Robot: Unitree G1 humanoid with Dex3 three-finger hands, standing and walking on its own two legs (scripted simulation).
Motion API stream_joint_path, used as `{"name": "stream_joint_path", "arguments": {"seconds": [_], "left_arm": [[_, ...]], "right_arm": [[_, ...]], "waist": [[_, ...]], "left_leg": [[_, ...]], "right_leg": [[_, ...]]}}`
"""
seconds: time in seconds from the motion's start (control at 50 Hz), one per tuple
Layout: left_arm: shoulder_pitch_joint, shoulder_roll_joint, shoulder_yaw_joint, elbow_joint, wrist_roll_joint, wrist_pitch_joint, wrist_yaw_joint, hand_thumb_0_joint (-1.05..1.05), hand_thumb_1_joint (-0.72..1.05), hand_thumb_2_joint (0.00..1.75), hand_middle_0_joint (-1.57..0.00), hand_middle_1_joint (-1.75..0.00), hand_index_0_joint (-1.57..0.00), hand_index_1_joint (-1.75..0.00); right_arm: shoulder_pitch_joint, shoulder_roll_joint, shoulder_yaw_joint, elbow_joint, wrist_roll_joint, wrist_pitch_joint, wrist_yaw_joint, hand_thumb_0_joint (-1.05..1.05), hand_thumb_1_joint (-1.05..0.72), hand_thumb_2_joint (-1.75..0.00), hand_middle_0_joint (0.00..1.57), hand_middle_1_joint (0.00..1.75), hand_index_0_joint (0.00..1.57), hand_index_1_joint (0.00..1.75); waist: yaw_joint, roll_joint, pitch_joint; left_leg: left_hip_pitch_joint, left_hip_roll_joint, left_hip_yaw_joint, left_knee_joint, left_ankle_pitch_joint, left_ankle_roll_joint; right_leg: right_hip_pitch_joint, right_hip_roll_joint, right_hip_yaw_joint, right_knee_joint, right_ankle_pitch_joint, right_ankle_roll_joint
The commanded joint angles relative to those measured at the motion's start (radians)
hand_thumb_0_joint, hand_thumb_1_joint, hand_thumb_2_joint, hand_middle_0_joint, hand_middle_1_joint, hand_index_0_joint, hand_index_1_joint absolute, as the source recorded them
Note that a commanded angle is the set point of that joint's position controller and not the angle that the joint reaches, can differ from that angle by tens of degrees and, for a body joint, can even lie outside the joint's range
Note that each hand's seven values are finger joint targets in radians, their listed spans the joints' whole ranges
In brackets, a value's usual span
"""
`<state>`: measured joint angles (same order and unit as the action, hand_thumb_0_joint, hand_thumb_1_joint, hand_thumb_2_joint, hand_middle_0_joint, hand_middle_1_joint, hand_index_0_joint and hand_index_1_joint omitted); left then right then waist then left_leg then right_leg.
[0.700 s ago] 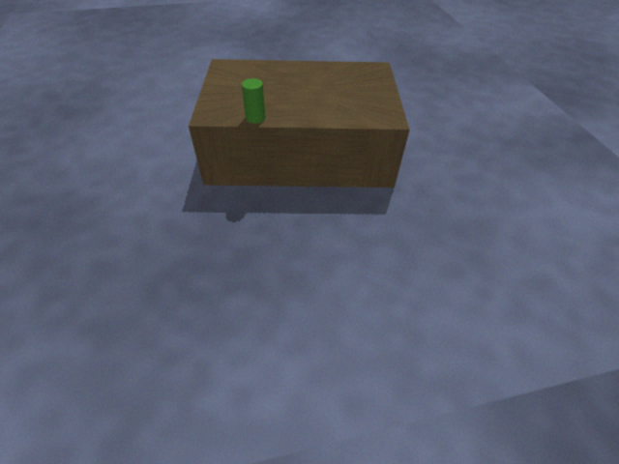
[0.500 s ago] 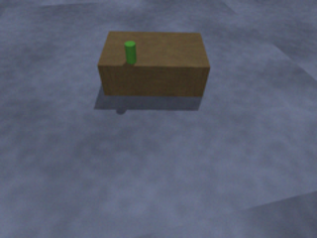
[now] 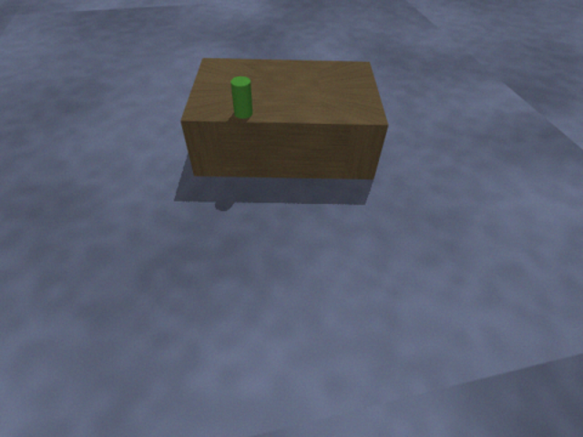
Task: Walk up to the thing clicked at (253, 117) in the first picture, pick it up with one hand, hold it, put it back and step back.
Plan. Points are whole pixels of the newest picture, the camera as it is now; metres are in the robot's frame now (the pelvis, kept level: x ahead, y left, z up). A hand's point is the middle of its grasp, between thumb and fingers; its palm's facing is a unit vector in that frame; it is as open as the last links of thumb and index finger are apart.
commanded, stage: stand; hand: left
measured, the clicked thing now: (242, 97) +1.47 +0.23 -0.38
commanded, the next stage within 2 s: walk up in 0.42 s
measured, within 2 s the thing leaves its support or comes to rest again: neither
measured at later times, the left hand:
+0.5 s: hand out of the picture +0.08 +0.26 -0.15, palm faces -0.02 -0.94 -0.33, open 7.4 cm
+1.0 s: hand out of the picture +0.15 +0.24 -0.16, palm faces +0.07 -0.92 -0.39, open 7.4 cm
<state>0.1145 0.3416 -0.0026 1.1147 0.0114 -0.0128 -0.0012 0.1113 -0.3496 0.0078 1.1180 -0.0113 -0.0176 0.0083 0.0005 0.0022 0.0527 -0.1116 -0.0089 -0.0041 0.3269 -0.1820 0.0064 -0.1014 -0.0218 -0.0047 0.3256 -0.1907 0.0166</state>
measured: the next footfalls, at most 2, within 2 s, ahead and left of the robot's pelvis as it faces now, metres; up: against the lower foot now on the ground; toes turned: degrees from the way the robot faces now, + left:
left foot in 1.04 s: +0.37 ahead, +0.10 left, +0.00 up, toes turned +7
right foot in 1.46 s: +0.56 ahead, -0.18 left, +0.00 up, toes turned -3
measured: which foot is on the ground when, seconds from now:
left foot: down 0.00-0.66, up 0.68-1.00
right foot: down 0.00-1.00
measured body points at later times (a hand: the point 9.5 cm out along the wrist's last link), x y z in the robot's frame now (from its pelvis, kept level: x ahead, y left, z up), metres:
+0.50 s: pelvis +0.01 +0.00 +0.00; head +0.01 +0.00 +0.45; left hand +0.08 +0.30 -0.13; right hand +0.08 -0.31 -0.13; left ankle +0.00 +0.11 -0.74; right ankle -0.01 -0.13 -0.74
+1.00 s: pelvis +0.17 -0.04 -0.02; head +0.20 -0.04 +0.43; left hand +0.15 +0.29 -0.13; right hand +0.31 -0.34 -0.13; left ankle +0.32 +0.10 -0.73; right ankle +0.05 -0.15 -0.75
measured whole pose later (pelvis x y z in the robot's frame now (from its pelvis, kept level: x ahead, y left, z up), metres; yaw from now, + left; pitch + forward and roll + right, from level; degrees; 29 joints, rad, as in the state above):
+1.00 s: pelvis +0.17 -0.04 -0.02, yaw +4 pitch -3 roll -2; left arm 0.35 0.41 0.06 0.93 0.02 -0.07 -0.04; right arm 0.17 -0.41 -0.07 0.92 -0.03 -0.01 0.11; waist 0.05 0.04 0.11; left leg -0.48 0.05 0.01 0.61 -0.15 0.02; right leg 0.11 0.01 -0.15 0.34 -0.39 -0.01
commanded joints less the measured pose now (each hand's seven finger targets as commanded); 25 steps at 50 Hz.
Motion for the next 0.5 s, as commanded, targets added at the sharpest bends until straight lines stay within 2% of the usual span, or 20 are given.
{"name": "stream_joint_path", "arguments": {"seconds": [0.0, 0.14, 0.18, 0.38, 0.4, 0.42, 0.44, 0.46, 0.48], "left_arm": [[-0.029, 0.213, 0.041, -0.054, 0.001, -0.018, 0.011, 0.0, 0.9, 0.9, -0.2, -0.3, -0.2, -0.3], [-0.032, 0.215, 0.041, -0.058, -0.001, -0.017, 0.013, 0.0, 0.9, 0.9, -0.2, -0.3, -0.2, -0.3], [-0.027, 0.212, 0.039, -0.054, -0.003, -0.018, 0.011, 0.0, 0.9, 0.9, -0.2, -0.3, -0.2, -0.3], [-0.027, 0.218, 0.039, -0.057, 0.001, -0.021, 0.013, 0.0, 0.9, 0.9, -0.2, -0.3, -0.2, -0.3], [0.021, 0.319, 0.108, -0.108, 0.021, -0.038, -0.02, 0.0, 0.9, 0.9, -0.2, -0.3, -0.2, -0.3], [0.008, 0.304, 0.109, -0.109, 0.029, -0.038, -0.031, 0.0, 0.9, 0.9, -0.2, -0.3, -0.2, -0.3], [-0.007, 0.285, 0.11, -0.131, 0.031, -0.039, -0.039, 0.0, 0.9, 0.9, -0.2, -0.3, -0.2, -0.3], [-0.037, 0.263, 0.11, -0.154, 0.032, -0.039, -0.047, 0.0, 0.9, 0.9, -0.2, -0.3, -0.2, -0.3], [-0.067, 0.244, 0.108, -0.176, 0.031, -0.041, -0.05, 0.0, 0.9, 0.9, -0.2, -0.3, -0.2, -0.3]], "right_arm": [[-0.035, -0.205, -0.045, -0.062, 0.004, -0.018, -0.018, 0.0, -0.9, -0.9, 0.2, 0.3, 0.2, 0.3], [-0.035, -0.206, -0.044, -0.061, 0.004, -0.018, -0.018, 0.0, -0.9, -0.9, 0.2, 0.3, 0.2, 0.3], [-0.027, -0.207, -0.043, -0.057, 0.005, -0.02, -0.018, 0.0, -0.9, -0.9, 0.2, 0.3, 0.2, 0.3], [-0.033, -0.21, -0.044, -0.062, 0.005, -0.015, -0.018, 0.0, -0.9, -0.9, 0.2, 0.3, 0.2, 0.3], [0.043, -0.3, -0.113, -0.107, -0.008, -0.032, 0.012, 0.0, -0.9, -0.9, 0.2, 0.3, 0.2, 0.3], [0.036, -0.315, -0.122, -0.102, -0.017, -0.033, 0.023, 0.0, -0.9, -0.9, 0.2, 0.3, 0.2, 0.3], [0.02, -0.31, -0.128, -0.121, -0.019, -0.035, 0.028, 0.0, -0.9, -0.9, 0.2, 0.3, 0.2, 0.3], [0.037, -0.303, -0.136, -0.136, -0.019, -0.038, 0.032, 0.0, -0.9, -0.9, 0.2, 0.3, 0.2, 0.3], [0.073, -0.31, -0.145, -0.136, -0.019, -0.044, 0.033, 0.0, -0.9, -0.9, 0.2, 0.3, 0.2, 0.3]], "waist": [[0.003, -0.008, -0.087], [0.002, -0.002, -0.076], [0.001, -0.005, -0.064], [0.001, -0.016, -0.09], [0.001, -0.023, -0.186], [0.006, 0.032, -0.092], [0.004, 0.065, -0.025], [-0.008, 0.074, 0.039], [-0.026, 0.107, 0.085]], "left_leg": [[0.024, 0.137, -0.097, -0.043, 0.145, 0.026], [0.018, 0.135, -0.099, -0.046, 0.167, 0.022], [0.004, 0.134, -0.098, -0.05, 0.147, 0.02], [0.026, 0.137, -0.097, -0.034, 0.178, 0.026], [0.01, 0.104, -0.129, 0.039, -0.381, 0.104], [-0.082, 0.128, -0.183, 0.019, -0.546, 0.125], [-0.089, 0.158, -0.237, -0.008, -0.568, 0.143], [-0.076, 0.203, -0.294, -0.034, -0.567, 0.172], [0.003, 0.254, -0.364, -0.084, -0.546, 0.203]], "right_leg": [[0.008, -0.112, 0.084, -0.045, 0.136, -0.042], [0.002, -0.109, 0.084, -0.044, 0.145, -0.041], [0.007, -0.111, 0.087, -0.048, 0.134, -0.04], [0.014, -0.115, 0.083, -0.05, 0.172, -0.036], [0.042, -0.058, 0.046, 0.062, -0.343, -0.077], [-0.07, -0.071, 0.067, 0.124, -0.478, -0.094], [-0.194, -0.072, 0.068, 0.178, -0.482, -0.1], [-0.297, -0.057, 0.037, 0.235, -0.417, -0.093], [-0.416, -0.028, -0.008, 0.296, -0.307, -0.079]]}}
